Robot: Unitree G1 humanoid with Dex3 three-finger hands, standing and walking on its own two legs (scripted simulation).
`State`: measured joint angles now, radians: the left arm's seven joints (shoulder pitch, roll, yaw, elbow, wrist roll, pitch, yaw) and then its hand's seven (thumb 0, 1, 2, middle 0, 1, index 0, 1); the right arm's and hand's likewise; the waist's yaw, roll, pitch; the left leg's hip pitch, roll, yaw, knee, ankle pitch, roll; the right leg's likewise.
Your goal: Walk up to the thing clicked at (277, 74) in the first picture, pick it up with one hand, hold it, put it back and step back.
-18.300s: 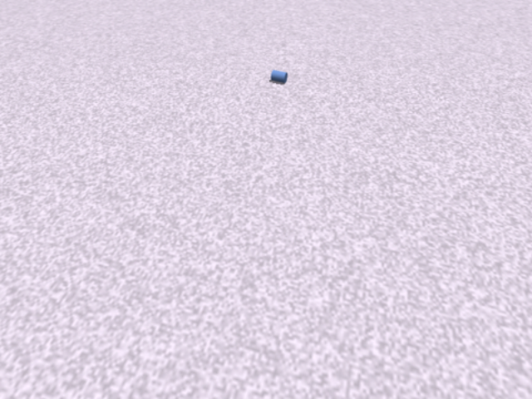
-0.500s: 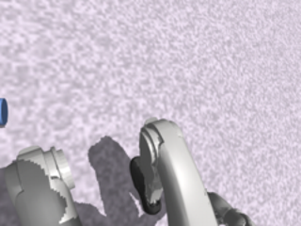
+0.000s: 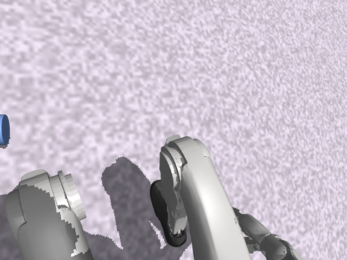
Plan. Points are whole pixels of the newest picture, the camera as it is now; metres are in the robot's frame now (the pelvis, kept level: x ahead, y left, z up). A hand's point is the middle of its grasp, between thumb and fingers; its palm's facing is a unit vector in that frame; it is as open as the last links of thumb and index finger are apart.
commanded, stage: close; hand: left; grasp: from above
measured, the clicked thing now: out of the picture +0.43 +0.32 -0.26
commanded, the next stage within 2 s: none
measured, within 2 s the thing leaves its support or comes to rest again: neither
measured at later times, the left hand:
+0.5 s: hand out of the picture +0.42 +0.32 -0.22, palm faces -0.48 -0.03 -0.88, open 9.6 cm
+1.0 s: hand out of the picture +0.42 +0.32 -0.22, palm faces -0.48 -0.03 -0.87, open 9.7 cm
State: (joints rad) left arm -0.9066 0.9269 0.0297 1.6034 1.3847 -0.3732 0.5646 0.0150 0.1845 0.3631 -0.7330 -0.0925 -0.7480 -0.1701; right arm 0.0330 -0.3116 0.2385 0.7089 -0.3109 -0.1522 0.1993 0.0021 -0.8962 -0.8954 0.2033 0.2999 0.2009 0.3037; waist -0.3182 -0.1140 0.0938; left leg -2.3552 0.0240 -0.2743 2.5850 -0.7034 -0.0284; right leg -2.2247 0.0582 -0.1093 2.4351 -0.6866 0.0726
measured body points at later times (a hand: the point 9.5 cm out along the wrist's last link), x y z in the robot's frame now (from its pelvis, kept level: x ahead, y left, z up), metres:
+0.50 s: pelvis +0.00 +0.00 +0.00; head +0.24 +0.12 +0.36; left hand +0.44 +0.32 -0.17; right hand +0.09 -0.26 -0.07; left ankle +0.07 +0.13 -0.26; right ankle +0.11 -0.13 -0.26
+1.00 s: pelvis +0.00 +0.00 +0.00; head +0.24 +0.12 +0.36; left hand +0.44 +0.32 -0.17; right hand +0.09 -0.26 -0.07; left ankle +0.07 +0.13 -0.26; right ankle +0.11 -0.13 -0.26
